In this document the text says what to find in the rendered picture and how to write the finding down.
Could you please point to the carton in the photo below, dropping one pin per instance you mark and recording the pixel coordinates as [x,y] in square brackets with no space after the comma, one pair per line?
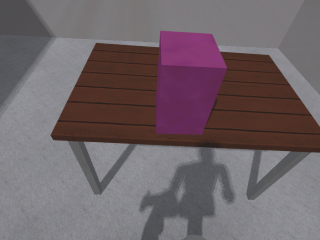
[190,73]

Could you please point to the table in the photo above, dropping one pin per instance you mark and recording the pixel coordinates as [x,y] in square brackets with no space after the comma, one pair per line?
[114,101]

